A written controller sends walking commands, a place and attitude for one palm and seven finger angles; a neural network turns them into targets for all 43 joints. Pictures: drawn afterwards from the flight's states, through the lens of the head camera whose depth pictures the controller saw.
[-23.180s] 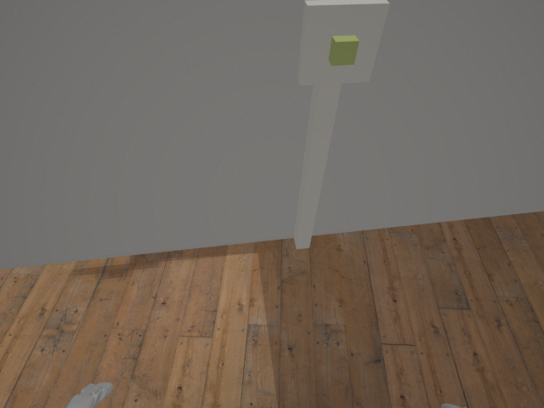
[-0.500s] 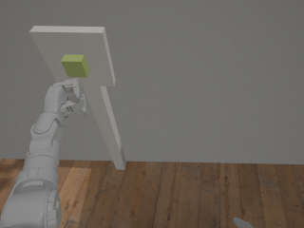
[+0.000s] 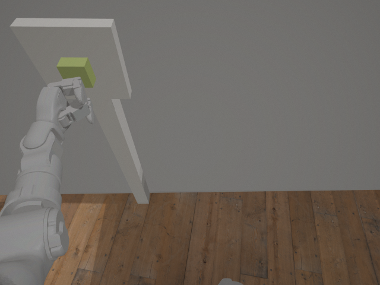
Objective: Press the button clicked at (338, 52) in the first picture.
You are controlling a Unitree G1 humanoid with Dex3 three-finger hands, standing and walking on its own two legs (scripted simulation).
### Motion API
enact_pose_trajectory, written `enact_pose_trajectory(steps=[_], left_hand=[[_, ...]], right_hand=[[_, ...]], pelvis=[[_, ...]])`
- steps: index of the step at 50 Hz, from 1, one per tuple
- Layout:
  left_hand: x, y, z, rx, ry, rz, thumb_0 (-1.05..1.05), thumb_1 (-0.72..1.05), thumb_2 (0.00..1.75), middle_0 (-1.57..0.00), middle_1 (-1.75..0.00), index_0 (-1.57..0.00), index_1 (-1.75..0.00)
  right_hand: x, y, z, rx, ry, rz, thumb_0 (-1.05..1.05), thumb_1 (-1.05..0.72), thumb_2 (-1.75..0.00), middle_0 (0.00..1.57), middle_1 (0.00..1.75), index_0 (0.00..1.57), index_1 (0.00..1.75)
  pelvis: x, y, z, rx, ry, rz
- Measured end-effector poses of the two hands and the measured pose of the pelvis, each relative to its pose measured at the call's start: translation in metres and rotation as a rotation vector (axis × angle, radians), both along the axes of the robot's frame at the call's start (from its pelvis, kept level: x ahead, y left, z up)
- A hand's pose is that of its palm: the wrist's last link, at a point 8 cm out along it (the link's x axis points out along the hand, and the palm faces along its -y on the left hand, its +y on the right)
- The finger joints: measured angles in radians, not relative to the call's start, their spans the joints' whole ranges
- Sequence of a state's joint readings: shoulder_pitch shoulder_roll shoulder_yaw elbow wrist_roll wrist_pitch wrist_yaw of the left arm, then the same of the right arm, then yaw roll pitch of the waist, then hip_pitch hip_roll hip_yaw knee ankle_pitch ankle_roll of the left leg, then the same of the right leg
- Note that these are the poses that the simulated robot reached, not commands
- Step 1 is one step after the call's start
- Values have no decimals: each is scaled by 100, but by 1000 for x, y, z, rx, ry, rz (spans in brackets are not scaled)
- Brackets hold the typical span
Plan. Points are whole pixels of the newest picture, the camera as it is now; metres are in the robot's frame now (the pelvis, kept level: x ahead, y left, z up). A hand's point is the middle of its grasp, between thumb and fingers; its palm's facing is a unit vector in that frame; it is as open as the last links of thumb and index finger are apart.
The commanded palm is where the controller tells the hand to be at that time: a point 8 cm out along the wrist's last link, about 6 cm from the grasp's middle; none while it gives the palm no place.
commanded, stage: press the button with the knuckle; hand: left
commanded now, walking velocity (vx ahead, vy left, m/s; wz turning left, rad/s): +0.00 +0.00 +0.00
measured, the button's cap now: (78, 71) +0.52 +0.23 +0.15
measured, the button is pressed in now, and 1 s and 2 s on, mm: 0 9 0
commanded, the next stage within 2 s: hold the button down briefly in 0.58 s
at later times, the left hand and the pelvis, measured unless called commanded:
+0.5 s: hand (89, 99) +0.47 +0.21 +0.12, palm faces +0.00 -1.00 -0.03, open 3.4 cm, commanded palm +0.47 +0.26 +0.12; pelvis -0.01 +0.01 -0.01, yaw +1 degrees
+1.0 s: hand (88, 98) +0.47 +0.21 +0.12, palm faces +0.01 -1.00 -0.04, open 3.6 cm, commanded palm +0.48 +0.25 +0.12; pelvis -0.04 +0.00 -0.01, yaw +1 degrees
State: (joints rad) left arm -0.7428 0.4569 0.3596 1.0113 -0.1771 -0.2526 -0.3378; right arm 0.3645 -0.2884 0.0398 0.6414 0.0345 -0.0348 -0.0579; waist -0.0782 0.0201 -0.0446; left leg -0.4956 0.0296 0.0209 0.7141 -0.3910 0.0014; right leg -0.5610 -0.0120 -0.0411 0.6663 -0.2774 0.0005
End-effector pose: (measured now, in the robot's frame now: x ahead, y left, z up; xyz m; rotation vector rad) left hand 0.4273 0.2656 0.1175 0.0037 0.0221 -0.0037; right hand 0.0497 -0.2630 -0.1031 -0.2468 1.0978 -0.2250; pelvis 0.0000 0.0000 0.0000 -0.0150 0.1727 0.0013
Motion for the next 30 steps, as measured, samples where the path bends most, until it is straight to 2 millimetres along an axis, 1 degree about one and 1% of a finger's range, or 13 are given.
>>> enact_pose_trajectory(steps=[5,16,20,24,30], left_hand=[[7,-4,-2,-8,-5,5,2,90,90,-130,-150,-130,-150],[10,-2,-1,3,1,1,2,90,90,-130,-150,-138,-150],[15,-1,0,10,10,0,2,90,90,-130,-150,-140,-150],[21,0,1,21,16,0,3,89,90,-130,-150,-143,-150],[25,1,1,23,14,-1,3,90,90,-130,-150,-151,-150]], right_hand=[[-8,1,0,-2,15,-17,0,-91,-89,20,30,20,30],[-15,11,-2,13,22,-19,0,-91,-89,20,30,20,30],[-18,13,-3,9,30,-11,0,-91,-89,21,30,20,30],[-26,12,-5,2,52,-5,0,-91,-89,21,30,20,30],[-45,9,-8,-9,104,-2,0,-91,-89,21,30,20,30]], pelvis=[[-1,2,-1,-1,10,-4],[-4,6,-2,-5,12,-4],[-9,6,-4,-7,19,4],[-13,7,-6,-8,35,11],[-18,6,-9,-10,58,20]])
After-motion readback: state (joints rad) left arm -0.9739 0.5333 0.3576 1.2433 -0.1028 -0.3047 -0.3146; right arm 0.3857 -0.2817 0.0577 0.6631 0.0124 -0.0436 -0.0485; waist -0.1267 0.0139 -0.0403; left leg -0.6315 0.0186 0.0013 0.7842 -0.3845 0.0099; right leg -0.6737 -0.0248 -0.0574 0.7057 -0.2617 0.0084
